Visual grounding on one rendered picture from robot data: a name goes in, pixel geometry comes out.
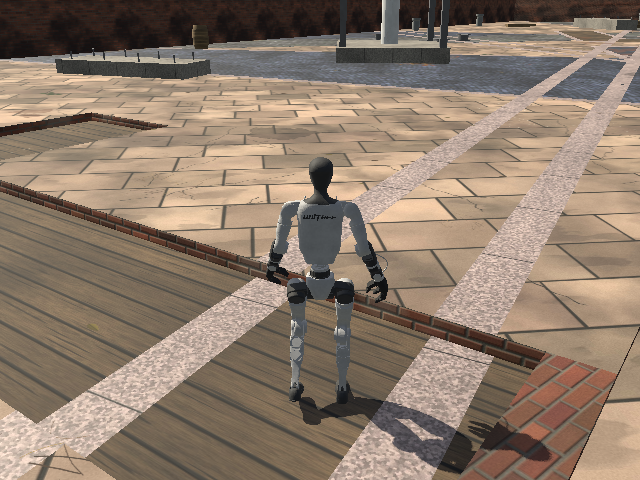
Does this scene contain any left robot hand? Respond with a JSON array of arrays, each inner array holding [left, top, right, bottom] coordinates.
[[266, 267, 289, 284]]

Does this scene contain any right robot hand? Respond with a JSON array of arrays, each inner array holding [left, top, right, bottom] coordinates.
[[366, 277, 388, 303]]

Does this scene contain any right robot forearm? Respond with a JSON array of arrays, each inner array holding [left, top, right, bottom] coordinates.
[[362, 241, 384, 282]]

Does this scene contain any robot left thigh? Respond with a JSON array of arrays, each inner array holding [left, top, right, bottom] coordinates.
[[287, 278, 307, 337]]

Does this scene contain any left robot upper arm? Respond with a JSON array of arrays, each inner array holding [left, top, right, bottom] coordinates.
[[273, 200, 300, 255]]

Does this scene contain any humanoid robot torso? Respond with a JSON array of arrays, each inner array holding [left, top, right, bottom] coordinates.
[[297, 196, 344, 300]]

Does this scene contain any left robot forearm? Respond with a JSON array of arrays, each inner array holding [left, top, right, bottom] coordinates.
[[267, 239, 283, 271]]

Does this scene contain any right robot upper arm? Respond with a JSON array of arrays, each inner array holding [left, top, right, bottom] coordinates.
[[341, 201, 371, 257]]

